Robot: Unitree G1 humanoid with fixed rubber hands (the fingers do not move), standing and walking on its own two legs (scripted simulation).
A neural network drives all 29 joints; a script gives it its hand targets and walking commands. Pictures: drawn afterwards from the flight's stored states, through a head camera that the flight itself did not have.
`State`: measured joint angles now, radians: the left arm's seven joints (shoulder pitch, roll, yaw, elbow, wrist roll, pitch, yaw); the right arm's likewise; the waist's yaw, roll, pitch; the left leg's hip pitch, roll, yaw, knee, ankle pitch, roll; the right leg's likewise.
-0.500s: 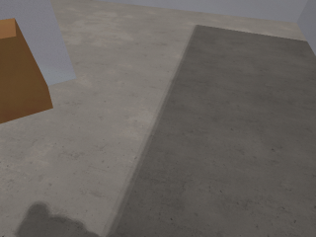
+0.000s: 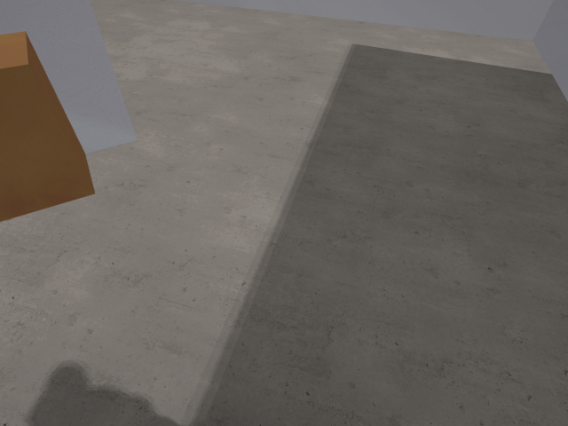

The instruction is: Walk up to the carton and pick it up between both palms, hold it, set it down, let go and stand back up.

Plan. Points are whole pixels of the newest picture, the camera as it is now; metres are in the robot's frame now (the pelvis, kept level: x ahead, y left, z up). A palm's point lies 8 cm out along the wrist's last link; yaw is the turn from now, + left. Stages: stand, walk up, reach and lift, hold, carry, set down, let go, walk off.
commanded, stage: walk up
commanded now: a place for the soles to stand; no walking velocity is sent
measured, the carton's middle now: out of the picture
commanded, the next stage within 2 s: none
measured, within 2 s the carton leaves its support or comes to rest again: neither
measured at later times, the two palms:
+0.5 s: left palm out of the picture +0.05 +0.46 -0.11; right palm (392, 407) +0.20 -0.16 -0.10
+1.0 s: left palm out of the picture +0.12 +0.56 -0.11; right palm (275, 290) +0.41 +0.02 -0.12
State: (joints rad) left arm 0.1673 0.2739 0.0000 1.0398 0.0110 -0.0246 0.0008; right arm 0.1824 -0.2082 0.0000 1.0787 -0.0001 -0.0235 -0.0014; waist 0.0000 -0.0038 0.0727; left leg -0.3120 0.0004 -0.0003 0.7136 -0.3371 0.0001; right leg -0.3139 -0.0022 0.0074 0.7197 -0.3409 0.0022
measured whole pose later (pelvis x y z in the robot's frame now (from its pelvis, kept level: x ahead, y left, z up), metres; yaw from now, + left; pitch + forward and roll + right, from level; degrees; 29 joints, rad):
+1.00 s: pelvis +0.20 +0.25 -0.01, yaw +26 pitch -3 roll -5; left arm 0.22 0.39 0.00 0.98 0.01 -0.12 0.04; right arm 0.20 -0.39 -0.04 0.86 0.00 0.00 0.08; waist 0.00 0.11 0.09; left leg -0.45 0.06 -0.11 0.94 -0.49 0.04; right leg -0.17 -0.10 -0.24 0.71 -0.47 0.03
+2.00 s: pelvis +0.43 +0.45 -0.01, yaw +34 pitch -2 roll -1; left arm 0.21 0.40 0.00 0.94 0.01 -0.09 0.02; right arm 0.24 -0.38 -0.04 0.88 0.00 -0.05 0.03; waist 0.00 0.00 0.10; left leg -0.36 -0.04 -0.01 0.85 -0.46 0.05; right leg -0.52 -0.01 0.01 1.16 -0.50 0.01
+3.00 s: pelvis +0.50 +0.57 -0.02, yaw +31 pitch -3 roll +0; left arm 0.23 0.42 0.00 0.93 0.01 -0.07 0.03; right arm 0.24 -0.38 -0.04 0.85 0.00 -0.02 0.04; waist 0.00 -0.07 0.12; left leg -0.35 0.00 0.16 0.86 -0.48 0.08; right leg -0.55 -0.01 0.01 1.12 -0.44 0.00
